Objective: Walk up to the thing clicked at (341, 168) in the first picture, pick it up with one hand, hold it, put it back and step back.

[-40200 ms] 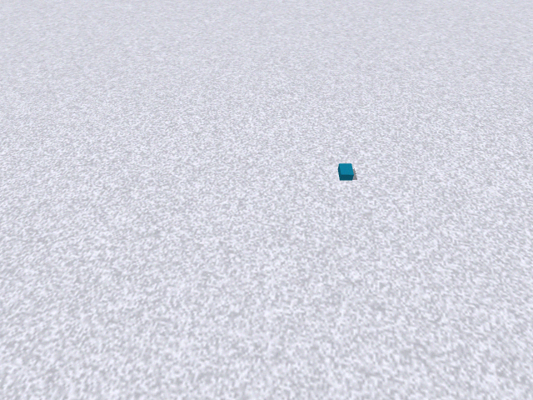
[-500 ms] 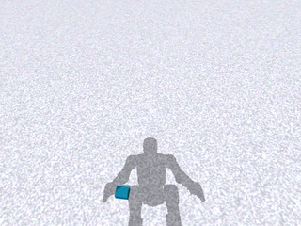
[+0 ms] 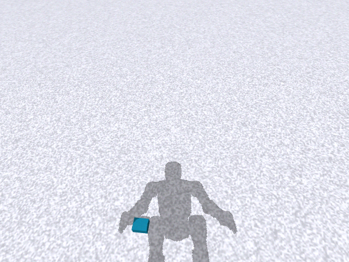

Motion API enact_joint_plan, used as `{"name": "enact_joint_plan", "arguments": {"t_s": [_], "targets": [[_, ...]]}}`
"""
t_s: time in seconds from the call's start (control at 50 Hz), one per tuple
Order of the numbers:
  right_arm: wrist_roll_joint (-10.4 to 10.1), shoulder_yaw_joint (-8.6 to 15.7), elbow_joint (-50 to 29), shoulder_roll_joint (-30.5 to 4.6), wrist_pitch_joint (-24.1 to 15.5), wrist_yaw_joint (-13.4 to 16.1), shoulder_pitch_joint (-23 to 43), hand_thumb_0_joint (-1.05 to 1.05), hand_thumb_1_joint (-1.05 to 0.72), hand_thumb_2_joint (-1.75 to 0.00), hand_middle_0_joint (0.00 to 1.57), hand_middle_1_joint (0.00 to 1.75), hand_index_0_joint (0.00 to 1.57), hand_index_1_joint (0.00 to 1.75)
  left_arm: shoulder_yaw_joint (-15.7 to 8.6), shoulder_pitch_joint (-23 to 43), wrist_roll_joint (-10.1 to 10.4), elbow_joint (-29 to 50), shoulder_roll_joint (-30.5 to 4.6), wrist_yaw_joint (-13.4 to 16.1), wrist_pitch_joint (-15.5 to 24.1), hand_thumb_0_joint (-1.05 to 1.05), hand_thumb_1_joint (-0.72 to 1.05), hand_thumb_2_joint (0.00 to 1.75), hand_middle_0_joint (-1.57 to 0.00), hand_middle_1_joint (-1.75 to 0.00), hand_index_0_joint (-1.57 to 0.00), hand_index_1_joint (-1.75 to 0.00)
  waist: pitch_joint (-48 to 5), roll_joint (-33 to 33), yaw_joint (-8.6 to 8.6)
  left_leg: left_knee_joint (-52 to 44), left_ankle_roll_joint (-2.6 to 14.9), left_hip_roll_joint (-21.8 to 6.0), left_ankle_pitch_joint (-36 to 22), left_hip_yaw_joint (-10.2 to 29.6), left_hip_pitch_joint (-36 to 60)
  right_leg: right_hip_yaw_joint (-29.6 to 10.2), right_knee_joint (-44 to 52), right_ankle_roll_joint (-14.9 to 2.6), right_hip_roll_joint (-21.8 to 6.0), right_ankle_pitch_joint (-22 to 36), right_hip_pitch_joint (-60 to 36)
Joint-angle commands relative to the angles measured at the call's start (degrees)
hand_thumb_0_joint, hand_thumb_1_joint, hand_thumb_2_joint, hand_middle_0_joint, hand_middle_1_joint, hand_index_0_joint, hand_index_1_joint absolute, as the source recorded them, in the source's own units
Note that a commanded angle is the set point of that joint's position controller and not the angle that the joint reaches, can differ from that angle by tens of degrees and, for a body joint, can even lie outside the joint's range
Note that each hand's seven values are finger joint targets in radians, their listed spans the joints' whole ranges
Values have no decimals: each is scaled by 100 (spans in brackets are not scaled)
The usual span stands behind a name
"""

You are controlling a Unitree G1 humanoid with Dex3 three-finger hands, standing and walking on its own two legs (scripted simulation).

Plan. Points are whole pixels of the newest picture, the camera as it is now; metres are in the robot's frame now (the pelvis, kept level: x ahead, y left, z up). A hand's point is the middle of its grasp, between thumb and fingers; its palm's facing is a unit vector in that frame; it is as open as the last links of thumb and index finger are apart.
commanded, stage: stand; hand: left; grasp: from above
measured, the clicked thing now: (140, 225) +0.45 +0.23 -0.76
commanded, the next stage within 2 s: step back in 0.06 s
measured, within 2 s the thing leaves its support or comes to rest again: neither
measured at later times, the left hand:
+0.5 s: hand out of the picture +0.06 +0.33 -0.18, palm faces -0.04 -0.93 -0.36, open 7.4 cm
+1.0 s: hand out of the picture -0.11 +0.31 -0.15, palm faces -0.10 -0.91 -0.41, open 7.4 cm
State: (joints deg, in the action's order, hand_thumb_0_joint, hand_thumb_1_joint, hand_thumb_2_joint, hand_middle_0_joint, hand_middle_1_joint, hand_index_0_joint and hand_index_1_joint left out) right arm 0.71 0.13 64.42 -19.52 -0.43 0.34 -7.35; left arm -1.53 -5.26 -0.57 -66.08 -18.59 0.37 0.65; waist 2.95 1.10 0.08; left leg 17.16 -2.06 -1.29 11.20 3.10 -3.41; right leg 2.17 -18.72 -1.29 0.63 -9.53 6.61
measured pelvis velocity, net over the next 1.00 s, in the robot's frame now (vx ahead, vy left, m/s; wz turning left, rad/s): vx -0.21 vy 0.05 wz -0.11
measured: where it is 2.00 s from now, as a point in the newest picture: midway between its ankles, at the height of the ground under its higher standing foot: outside the picture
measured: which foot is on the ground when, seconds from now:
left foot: down 0.00-0.86, up 0.88-1.00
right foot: down 0.00-0.36, up 0.38-0.82, down 0.84-1.00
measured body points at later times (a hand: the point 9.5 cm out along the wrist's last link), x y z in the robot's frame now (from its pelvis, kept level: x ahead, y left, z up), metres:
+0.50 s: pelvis -0.08 +0.07 -0.01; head +0.00 +0.09 +0.43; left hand +0.07 +0.37 -0.15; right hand -0.03 -0.26 -0.12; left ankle -0.06 +0.16 -0.75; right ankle -0.09 -0.08 -0.67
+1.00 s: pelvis -0.21 +0.05 -0.02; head -0.17 +0.03 +0.43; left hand -0.11 +0.35 -0.13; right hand -0.14 -0.28 -0.14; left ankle -0.19 +0.18 -0.68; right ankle -0.22 -0.07 -0.75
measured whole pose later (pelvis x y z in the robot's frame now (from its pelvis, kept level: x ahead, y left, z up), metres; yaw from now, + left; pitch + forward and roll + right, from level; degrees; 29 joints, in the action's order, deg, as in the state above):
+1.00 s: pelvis -0.21 +0.05 -0.02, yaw -6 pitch -2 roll +1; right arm -0.6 3.1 50.1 -23.3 2.9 0.6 -8.1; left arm -4.5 -12.1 -2.1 -48.8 -19.9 0.2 -3.2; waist 8.4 0.8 0.9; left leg 63.6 -0.9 7.2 25.8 6.8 -28.2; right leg -2.8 -34.5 -1.1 0.0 -17.8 14.5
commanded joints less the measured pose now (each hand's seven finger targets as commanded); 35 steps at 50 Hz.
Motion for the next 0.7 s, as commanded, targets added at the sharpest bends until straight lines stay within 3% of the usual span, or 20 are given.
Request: {"name": "enact_joint_plan", "arguments": {"t_s": [0.0,0.02,0.04,0.06,0.1,0.12,0.16,0.2,0.26,0.3,0.32,0.34,0.36,0.38,0.42,0.44,0.52,0.58,0.64,0.68], "targets": [[23,194,-291,-1091,-113,70,134,0,-90,-90,20,30,20,30,-194,200,-1,306,-1238,47,139,0,90,90,-20,-30,-20,-30,-222,-136,49,-261,300,-532,-417,328,-385,-656,390,13,-764,313,-180],[28,220,-320,-1139,-112,75,146,0,-90,-90,20,30,20,30,-198,244,-8,321,-1237,57,142,0,90,90,-20,-30,-20,-30,-368,-113,3,-207,318,-550,-510,327,-324,-667,371,0,-783,479,-277],[16,305,-447,-1375,-3,36,406,0,-90,-90,20,30,20,30,-457,139,81,498,-1701,75,99,0,90,90,-20,-30,-20,-30,324,-268,64,566,410,-354,-1182,282,-828,-906,25,-68,-829,1866,189],[-32,289,-553,-1264,35,38,277,0,-90,-90,20,30,20,30,-488,70,98,593,-1753,101,95,0,90,90,-20,-30,-20,-30,79,-401,22,1021,386,-188,-1147,94,-895,-998,-46,-262,-1004,2398,12],[-76,315,-678,-1143,118,30,78,0,-90,-90,20,30,20,30,-574,-4,79,814,-1881,128,76,0,90,90,-20,-30,-20,-30,-359,-774,27,2139,303,298,-32,-184,-1072,-1549,66,-895,-1660,2810,-75],[-54,380,-722,-1150,189,32,-22,0,-90,-90,20,30,20,30,-585,170,25,986,-1881,152,61,0,90,90,-20,-30,-20,-30,-507,-1062,6,3022,350,447,1518,-68,-1262,-1867,138,-1283,-2046,2739,30],[-50,458,-868,-1192,274,2,-213,0,-90,-90,20,30,20,30,-574,387,-51,1317,-1749,163,34,0,90,90,-20,-30,-20,-30,-625,-880,-98,4004,464,380,2054,349,-1301,-1620,-192,-1450,-2071,2776,411],[-93,490,-925,-1221,290,-8,-453,0,-90,-90,20,30,20,30,-528,612,-104,1516,-1635,183,-23,0,90,90,-20,-30,-20,-30,-679,-972,-208,3831,431,278,1828,245,-1348,-1325,-437,-1287,-1818,2579,523],[-17,508,-1046,-1214,273,-12,-551,0,-90,-90,20,30,20,30,-524,500,-147,1733,-1677,199,-120,0,90,90,-20,-30,-20,-30,-783,-1017,-78,2422,355,171,1422,24,-1407,-1292,-905,-995,-1616,2255,142],[110,571,-1016,-1146,206,-5,-768,0,-90,-90,20,30,20,30,-480,548,-41,1841,-1694,151,-236,0,90,90,-20,-30,-20,-30,-662,-868,-250,816,325,263,89,-323,-840,-1090,-1429,-667,-1310,1631,505],[219,628,-1082,-1352,165,9,-571,0,-90,-90,20,30,20,30,-434,309,25,1843,-1418,126,-297,0,90,90,-20,-30,-20,-30,-491,-142,-99,322,401,-178,-708,359,-705,-883,-1915,-388,-839,717,937],[332,738,-1241,-1896,125,15,-363,0,-90,-90,20,30,20,30,-375,124,75,1908,-1116,131,-326,0,90,90,-20,-30,-20,-30,-449,1240,30,19,782,-1439,-2011,2084,-388,-606,-2902,-75,231,-1830,1904],[210,817,-1354,-2315,109,-4,-219,0,-90,-90,20,30,20,30,-455,201,1,1841,-1366,220,-371,0,90,90,-20,-30,-20,-30,-473,1221,-184,72,1460,-1962,-2412,2377,-1019,-1173,-3935,26,594,-2950,1733],[196,813,-1400,-2200,94,10,-129,0,-90,-90,20,30,20,30,-484,337,-40,1775,-1450,255,-378,0,90,90,-20,-30,-20,-30,-456,999,-248,94,1609,-1960,-2467,2435,-1231,-1465,-4654,10,665,-2940,1662],[186,674,-1509,-1735,60,94,364,0,-90,-90,20,30,20,30,-466,-16,48,1685,-1404,251,-374,0,90,90,-20,-30,-20,-30,-436,587,107,503,1404,-1348,-2741,1363,-678,-1643,-5347,11,662,-2183,2209],[172,651,-1572,-1617,45,128,347,0,-90,-90,20,30,20,30,-490,-236,64,1673,-1423,225,-359,0,90,90,-20,-30,-20,-30,-450,688,191,626,1397,-1241,-2781,1143,-499,-1534,-5441,46,603,-1927,2264],[59,664,-1648,-1478,46,192,-163,0,-90,-90,20,30,20,30,-537,-273,-19,1919,-1376,185,-295,0,90,90,-20,-30,-20,-30,-703,469,-67,991,1516,-1319,-3349,1096,551,-1337,-5113,312,521,-1957,2449],[42,675,-1674,-1540,55,207,-424,0,-90,-90,20,30,20,30,-543,-99,-12,2097,-1337,148,-286,0,90,90,-20,-30,-20,-30,-597,567,-309,1039,1608,-1382,-3395,1071,662,-1215,-4358,360,430,-2115,2347],[69,703,-1781,-1649,68,188,-346,0,-90,-90,20,30,20,30,-543,-360,5,2092,-1284,124,-301,0,90,90,-20,-30,-20,-30,-686,725,-276,942,1710,-1542,-2891,1145,423,-995,-3741,329,295,-2158,1941],[91,691,-1880,-1664,75,163,-236,0,-90,-90,20,30,20,30,-564,-546,-9,2044,-1291,95,-289,0,90,90,-20,-30,-20,-30,-828,730,-220,931,1640,-1508,-2499,1108,233,-795,-3283,285,191,-2050,1620]]}}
